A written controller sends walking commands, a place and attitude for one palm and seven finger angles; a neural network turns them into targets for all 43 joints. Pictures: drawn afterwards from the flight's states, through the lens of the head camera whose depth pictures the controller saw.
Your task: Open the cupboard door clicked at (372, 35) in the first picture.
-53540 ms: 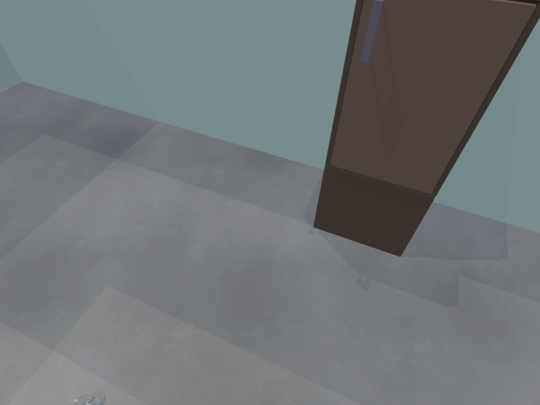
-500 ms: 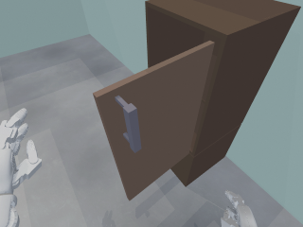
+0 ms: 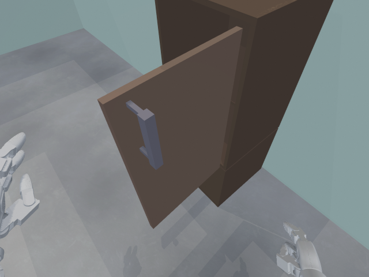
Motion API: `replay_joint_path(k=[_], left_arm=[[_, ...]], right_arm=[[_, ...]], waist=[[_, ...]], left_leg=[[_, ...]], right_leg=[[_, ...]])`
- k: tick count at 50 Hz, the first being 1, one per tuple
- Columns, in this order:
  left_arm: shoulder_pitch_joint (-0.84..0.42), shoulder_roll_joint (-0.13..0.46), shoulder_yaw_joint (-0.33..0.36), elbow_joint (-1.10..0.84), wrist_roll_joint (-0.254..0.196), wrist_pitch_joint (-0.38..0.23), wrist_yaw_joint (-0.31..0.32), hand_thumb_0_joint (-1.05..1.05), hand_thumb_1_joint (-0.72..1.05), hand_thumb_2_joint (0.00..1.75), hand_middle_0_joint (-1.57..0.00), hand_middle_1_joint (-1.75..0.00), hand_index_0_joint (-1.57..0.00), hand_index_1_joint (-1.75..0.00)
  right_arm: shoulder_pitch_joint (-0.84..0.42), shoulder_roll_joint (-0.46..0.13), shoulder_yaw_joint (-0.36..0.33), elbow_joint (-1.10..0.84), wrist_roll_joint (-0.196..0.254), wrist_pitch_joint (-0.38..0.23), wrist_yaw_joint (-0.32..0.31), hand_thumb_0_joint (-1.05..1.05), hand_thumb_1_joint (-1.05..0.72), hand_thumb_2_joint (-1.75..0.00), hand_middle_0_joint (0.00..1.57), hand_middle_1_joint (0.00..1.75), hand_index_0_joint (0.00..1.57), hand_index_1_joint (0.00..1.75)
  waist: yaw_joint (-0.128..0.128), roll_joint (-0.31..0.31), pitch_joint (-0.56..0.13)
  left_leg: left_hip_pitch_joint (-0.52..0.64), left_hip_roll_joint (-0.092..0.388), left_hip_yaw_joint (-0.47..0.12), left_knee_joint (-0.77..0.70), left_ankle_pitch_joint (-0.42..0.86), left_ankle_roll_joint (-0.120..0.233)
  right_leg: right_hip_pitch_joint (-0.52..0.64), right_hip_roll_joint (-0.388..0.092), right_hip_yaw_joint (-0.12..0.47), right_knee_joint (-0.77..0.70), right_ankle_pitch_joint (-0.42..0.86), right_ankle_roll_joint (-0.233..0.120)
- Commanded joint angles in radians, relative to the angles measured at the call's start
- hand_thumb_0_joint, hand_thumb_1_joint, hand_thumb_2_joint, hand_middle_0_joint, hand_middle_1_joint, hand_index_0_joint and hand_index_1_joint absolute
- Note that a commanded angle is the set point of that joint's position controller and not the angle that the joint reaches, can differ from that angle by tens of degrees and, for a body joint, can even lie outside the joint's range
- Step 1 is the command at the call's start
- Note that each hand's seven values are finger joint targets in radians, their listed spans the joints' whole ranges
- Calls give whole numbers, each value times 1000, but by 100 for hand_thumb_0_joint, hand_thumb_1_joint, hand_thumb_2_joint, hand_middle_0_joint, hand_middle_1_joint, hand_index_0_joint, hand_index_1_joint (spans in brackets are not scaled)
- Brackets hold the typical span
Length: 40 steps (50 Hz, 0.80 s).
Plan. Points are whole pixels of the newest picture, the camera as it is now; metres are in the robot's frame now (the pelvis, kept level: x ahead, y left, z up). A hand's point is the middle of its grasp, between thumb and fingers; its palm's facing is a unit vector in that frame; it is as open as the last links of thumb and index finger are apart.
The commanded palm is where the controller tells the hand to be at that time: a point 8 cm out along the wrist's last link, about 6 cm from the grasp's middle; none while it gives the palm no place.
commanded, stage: step back with the hand held close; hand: left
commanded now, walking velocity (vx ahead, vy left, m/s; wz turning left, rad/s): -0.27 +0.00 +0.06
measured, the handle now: (145, 136) +0.34 +0.11 +0.15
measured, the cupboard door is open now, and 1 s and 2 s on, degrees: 94 94 94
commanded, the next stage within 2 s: stop stepping back and stand still in 0.72 s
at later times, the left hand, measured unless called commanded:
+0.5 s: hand out of the picture +0.08 +0.29 +0.16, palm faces +0.50 -0.74 -0.46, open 7.4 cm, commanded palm +0.02 +0.33 +0.17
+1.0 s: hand out of the picture +0.02 +0.27 +0.16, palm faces +0.37 -0.81 -0.45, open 7.4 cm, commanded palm -0.04 +0.31 +0.17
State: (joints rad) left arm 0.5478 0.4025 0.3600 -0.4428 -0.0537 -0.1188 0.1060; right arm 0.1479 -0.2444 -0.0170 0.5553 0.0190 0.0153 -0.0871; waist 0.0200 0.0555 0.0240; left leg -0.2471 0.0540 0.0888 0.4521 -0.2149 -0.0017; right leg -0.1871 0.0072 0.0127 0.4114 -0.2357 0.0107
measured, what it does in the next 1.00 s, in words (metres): walks backwards: right foot, then left foot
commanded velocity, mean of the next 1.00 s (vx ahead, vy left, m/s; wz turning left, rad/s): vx -0.22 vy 0.00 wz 0.02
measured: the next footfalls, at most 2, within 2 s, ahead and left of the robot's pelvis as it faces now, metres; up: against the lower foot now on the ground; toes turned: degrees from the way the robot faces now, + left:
right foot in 0.82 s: -0.21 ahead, -0.08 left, +0.00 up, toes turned -1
left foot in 0.98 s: -0.09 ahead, +0.12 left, +0.00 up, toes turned -1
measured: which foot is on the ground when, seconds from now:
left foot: down 0.00-0.80, up 0.82-0.96, down 0.98-1.00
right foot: down 0.00-0.56, up 0.58-0.80, down 0.82-1.00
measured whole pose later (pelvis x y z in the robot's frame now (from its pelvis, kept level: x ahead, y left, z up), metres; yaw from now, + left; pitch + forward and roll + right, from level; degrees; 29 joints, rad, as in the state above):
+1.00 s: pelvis -0.19 +0.02 -0.01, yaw -2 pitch +1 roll -1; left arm 0.54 0.44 0.41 -0.52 -0.05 -0.19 0.14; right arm 0.20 -0.20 0.02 0.62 0.01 -0.11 -0.08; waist 0.00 -0.03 -0.01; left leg -0.35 -0.01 0.02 0.54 -0.19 0.02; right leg -0.18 0.03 0.01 0.56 -0.39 -0.01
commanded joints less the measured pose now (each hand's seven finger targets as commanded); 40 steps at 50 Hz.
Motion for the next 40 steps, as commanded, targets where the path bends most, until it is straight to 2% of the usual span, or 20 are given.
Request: replay_joint_path(k=[1,5,11,15,19,21,22,24,25,26,27,28,29,30,31,33,37,38,39,40], left_arm=[[8,206,178,-256,-3,-73,40,0,90,90,-20,-30,-20,-30],[35,198,185,-263,-1,-90,51,0,90,90,-20,-30,-20,-30],[8,174,187,-275,17,-133,66,0,90,90,-20,-30,-20,-30],[-23,168,202,-278,35,-158,70,0,90,90,-20,-30,-20,-30],[-34,170,189,-287,26,-169,70,0,90,90,-20,-30,-20,-30],[-59,180,184,-284,30,-173,80,0,90,90,-20,-30,-20,-30],[-78,174,170,-275,31,-170,85,0,90,90,-20,-30,-20,-30],[-104,170,160,-274,34,-160,91,0,90,90,-20,-30,-20,-30],[-120,180,169,-284,31,-159,90,0,90,90,-20,-30,-20,-30],[-138,184,175,-301,29,-164,88,0,90,90,-20,-30,-20,-30],[-140,191,193,-320,28,-175,89,0,90,90,-20,-30,-20,-30],[-147,216,234,-332,39,-186,94,0,90,90,-20,-30,-20,-30],[-152,234,256,-335,35,-189,95,0,90,90,-20,-30,-20,-30],[-139,221,237,-331,28,-193,87,0,90,90,-20,-30,-20,-30],[-72,200,231,-288,17,-190,83,0,90,90,-20,-30,-20,-30],[-41,159,192,-312,3,-180,84,0,90,90,-20,-30,-20,-30],[-45,159,145,-310,-18,-167,70,0,90,90,-20,-30,-20,-30],[-44,173,154,-295,-18,-169,65,0,90,90,-20,-30,-20,-30],[-76,190,149,-309,-14,-183,55,0,90,90,-20,-30,-20,-30],[-110,252,183,-321,-12,-195,58,0,90,90,-20,-30,-20,-30]], right_arm=[[-69,-92,-40,-182,0,-45,-14,0,-90,-90,20,30,20,30],[-56,-94,-40,-186,-2,-56,-11,0,-90,-90,20,30,20,30],[-33,-111,-42,-183,-1,-99,-6,0,-90,-90,20,30,20,30],[-26,-116,-46,-176,-5,-137,-7,0,-90,-90,20,30,20,30],[-7,-96,-45,-155,-9,-163,-4,0,-90,-90,20,30,20,30],[16,-91,-46,-117,-16,-164,-2,0,-90,-90,20,30,20,30],[21,-81,-42,-97,-20,-163,1,0,-90,-90,20,30,20,30],[24,-78,-37,-75,-22,-161,5,0,-90,-90,20,30,20,30],[16,-87,-36,-82,-21,-160,0,0,-90,-90,20,30,20,30],[-3,-106,-34,-98,-22,-163,-6,0,-90,-90,20,30,20,30],[-29,-113,-30,-114,-19,-174,-12,0,-90,-90,20,30,20,30],[-53,-124,-40,-117,-30,-186,-21,0,-90,-90,20,30,20,30],[-20,-88,-47,-99,-33,-192,-14,0,-90,-90,20,30,20,30],[-24,-89,-59,-90,-28,-199,0,0,-90,-90,20,30,20,30],[-25,-94,-66,-80,-22,-204,14,0,-90,-90,20,30,20,30],[-48,-76,-55,-83,-23,-211,27,0,-90,-90,20,30,20,30],[-39,-73,-32,-67,-27,-207,41,0,-90,-90,20,30,20,30],[-30,-68,-35,-61,-30,-199,40,0,-90,-90,20,30,20,30],[-7,-60,-34,-50,-26,-189,42,0,-90,-90,20,30,20,30],[-25,-54,-28,-48,-28,-175,33,0,-90,-90,20,30,20,30]], waist=[[4,-17,-198],[0,14,-162],[-14,70,-76],[-6,137,-69],[-18,-18,-64],[-28,-149,-61],[-32,-204,-65],[-44,-206,-89],[-44,-153,-68],[-39,-32,-32],[-30,166,-27],[-24,331,-67],[-25,235,-109],[-15,129,-126],[-7,112,-144],[-3,198,-127],[-2,210,-126],[-6,167,-101],[-16,13,-109],[-15,-176,-99]], left_leg=[[127,50,-46,1,371,23],[25,63,-71,-38,205,29],[-214,93,-138,-130,-275,60],[-369,131,-189,-203,-448,80],[-220,47,-132,-45,-366,41],[-24,-28,-76,226,-258,5],[38,-48,-71,334,-211,-1],[99,-40,-97,313,-167,7],[66,-16,-132,196,-189,17],[-43,39,-216,33,-261,42],[-210,160,-364,-177,-435,86],[-455,310,-562,-398,-664,157],[-447,318,-535,-410,-551,162],[-361,287,-451,-339,-432,150],[-277,249,-356,-302,-375,131],[-239,211,-292,-309,-329,110],[-133,147,-196,-310,-235,16],[-101,105,-144,-222,-173,-15],[23,40,-83,-1,-79,-45],[70,-27,-60,289,-88,-61]], right_leg=[[-10,-70,27,25,455,5],[-18,-59,31,39,291,5],[-3,-31,32,71,-23,0],[81,10,-8,186,-101,1],[-116,-46,88,24,-210,-36],[-374,-165,220,-130,-334,-94],[-449,-222,249,-154,-307,-118],[-461,-226,197,-93,-183,-110],[-439,-179,152,-27,-177,-80],[-381,-98,106,65,-195,-37],[-264,-11,34,264,-234,2],[-25,83,-8,619,-222,25],[-15,86,38,809,-259,8],[-61,89,41,835,-280,0],[-101,90,17,814,-277,1],[-81,69,-26,662,-285,-6],[31,82,-94,120,-313,-48],[14,40,-64,-75,-235,-60],[-103,-90,76,-216,-149,-100],[-278,-289,298,-283,-26,-156]])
